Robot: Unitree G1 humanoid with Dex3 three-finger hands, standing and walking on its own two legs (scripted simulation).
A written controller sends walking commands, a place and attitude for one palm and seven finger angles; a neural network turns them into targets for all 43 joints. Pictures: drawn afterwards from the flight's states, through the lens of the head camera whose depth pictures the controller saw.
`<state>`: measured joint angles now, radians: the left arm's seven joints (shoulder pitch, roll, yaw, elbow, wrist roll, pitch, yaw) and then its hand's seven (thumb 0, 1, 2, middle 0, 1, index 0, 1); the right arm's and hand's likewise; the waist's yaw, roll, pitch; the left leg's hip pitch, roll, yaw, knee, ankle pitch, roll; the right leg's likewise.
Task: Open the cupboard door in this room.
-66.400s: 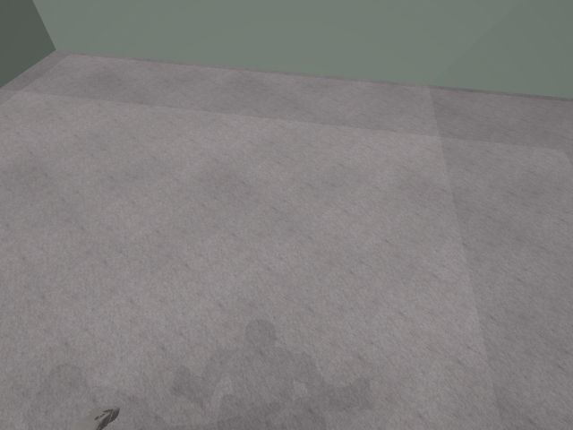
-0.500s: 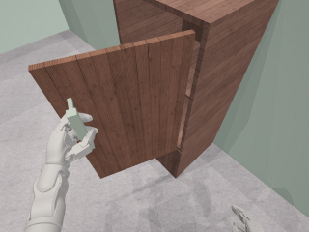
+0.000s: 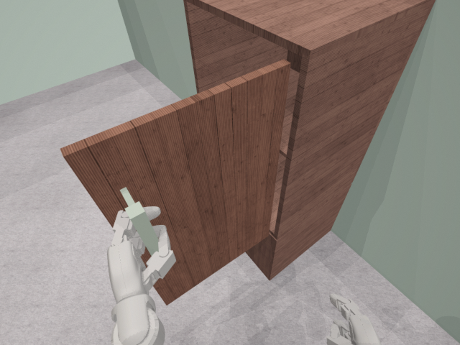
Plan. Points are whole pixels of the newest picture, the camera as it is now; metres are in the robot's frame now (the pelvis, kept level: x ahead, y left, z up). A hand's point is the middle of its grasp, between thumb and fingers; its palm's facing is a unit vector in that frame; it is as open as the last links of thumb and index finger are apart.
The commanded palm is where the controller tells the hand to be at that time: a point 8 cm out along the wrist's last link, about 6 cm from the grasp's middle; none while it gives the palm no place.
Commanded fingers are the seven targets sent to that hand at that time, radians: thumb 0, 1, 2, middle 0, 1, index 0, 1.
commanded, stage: pull the door open along its arc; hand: left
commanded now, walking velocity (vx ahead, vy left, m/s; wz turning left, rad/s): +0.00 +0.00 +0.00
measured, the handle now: (143, 227) +0.29 +0.16 +0.08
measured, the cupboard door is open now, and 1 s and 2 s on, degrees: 88 92 95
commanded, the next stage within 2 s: open thumb and fingers to let go in 0.02 s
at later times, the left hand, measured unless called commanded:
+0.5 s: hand (169, 263) +0.23 +0.10 +0.08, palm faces +0.37 -0.93 +0.01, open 9.7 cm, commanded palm +0.18 +0.14 +0.08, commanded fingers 0.00 -0.50 0.30 -0.30 -1.20 -0.30 -1.20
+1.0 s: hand (173, 265) +0.23 +0.10 +0.08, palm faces +0.30 -0.95 -0.02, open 15.2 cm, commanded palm +0.18 +0.14 +0.08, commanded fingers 0.00 -0.50 0.30 -0.15 -0.30 -0.15 -0.30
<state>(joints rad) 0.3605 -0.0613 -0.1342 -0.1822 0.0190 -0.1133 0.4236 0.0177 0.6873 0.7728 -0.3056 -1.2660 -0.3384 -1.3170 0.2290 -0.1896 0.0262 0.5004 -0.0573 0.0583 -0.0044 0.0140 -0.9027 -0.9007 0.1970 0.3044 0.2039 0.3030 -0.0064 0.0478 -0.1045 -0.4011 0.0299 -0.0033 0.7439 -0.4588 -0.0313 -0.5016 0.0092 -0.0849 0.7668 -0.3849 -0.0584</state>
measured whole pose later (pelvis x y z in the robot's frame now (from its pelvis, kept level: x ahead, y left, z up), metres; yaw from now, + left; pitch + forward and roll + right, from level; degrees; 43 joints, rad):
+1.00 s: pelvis -0.04 +0.03 -0.01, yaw +1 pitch +4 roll +0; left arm 0.20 -0.05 -0.30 -0.08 0.07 -0.07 0.53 -0.01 -0.50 0.31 -0.29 -0.61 -0.27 -0.63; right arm 0.19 -0.18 0.04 0.53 -0.06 0.03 0.00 0.02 -0.90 -0.90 0.20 0.30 0.20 0.30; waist 0.01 0.04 -0.07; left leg -0.45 -0.01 0.00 0.82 -0.44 0.01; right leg -0.53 -0.03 -0.08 0.80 -0.34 -0.03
